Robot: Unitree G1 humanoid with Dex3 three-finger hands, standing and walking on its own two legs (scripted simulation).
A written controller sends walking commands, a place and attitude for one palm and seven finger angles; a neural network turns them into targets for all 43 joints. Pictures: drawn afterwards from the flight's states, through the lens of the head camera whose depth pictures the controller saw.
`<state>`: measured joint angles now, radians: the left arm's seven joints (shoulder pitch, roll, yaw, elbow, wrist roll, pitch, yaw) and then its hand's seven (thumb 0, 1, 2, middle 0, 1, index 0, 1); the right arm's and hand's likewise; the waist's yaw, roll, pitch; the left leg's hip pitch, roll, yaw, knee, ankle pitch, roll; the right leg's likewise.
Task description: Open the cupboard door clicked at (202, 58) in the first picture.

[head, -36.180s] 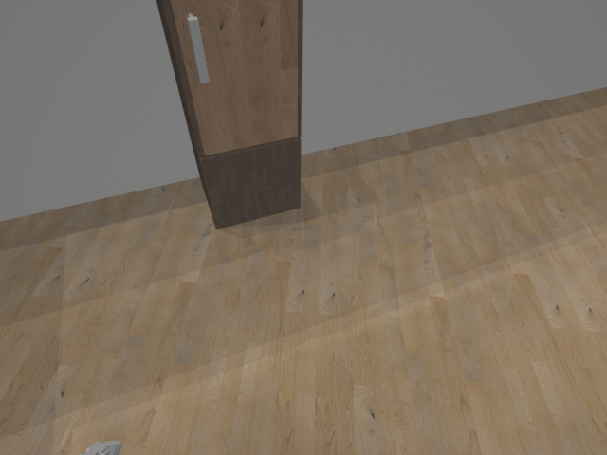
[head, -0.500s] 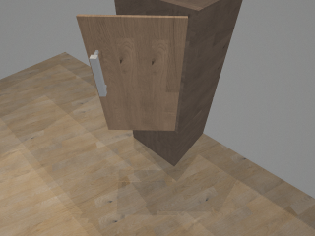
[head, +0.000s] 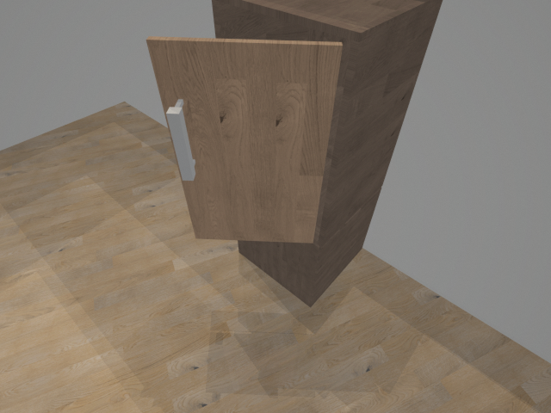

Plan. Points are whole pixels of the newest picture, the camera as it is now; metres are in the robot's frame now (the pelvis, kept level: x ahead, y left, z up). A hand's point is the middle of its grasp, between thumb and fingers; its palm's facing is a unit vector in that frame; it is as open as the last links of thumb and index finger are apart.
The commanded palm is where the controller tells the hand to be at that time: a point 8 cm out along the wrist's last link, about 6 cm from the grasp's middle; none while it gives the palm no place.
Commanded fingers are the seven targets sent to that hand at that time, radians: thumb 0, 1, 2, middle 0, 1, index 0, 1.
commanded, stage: shuffle to correct the standing spot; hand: left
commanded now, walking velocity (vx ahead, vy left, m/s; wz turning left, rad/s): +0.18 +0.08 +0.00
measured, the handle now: (184, 140) +0.65 +0.25 +0.04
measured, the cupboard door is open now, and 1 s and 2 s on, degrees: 39 39 39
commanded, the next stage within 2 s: come to a stop and stand still in 0.32 s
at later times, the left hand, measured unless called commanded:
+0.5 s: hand (158, 397) +0.19 +0.22 -0.16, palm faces +0.01 -0.98 -0.20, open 7.3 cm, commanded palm none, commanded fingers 0.00 0.90 0.90 -0.20 -0.30 -0.20 -0.30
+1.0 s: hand (134, 401) +0.18 +0.27 -0.19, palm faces +0.11 -0.97 -0.20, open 7.3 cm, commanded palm none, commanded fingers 0.00 0.90 0.90 -0.20 -0.30 -0.20 -0.30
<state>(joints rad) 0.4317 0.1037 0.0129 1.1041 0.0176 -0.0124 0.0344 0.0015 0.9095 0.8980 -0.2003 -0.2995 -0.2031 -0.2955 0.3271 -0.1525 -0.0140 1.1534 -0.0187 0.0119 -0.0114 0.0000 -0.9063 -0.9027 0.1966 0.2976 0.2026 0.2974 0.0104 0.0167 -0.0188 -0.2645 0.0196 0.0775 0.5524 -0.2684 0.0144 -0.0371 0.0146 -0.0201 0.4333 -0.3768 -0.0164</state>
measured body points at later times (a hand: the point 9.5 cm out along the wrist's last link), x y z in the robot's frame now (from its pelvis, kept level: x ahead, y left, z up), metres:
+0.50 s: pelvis +0.12 +0.04 +0.00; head +0.14 +0.03 +0.45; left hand +0.19 +0.27 -0.15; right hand +0.01 -0.14 -0.15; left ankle +0.02 +0.10 -0.73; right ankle +0.19 -0.09 -0.69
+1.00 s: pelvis +0.12 +0.07 -0.02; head +0.14 +0.10 +0.43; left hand +0.18 +0.32 -0.18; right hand +0.21 -0.17 -0.15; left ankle +0.12 +0.18 -0.74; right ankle +0.22 -0.08 -0.72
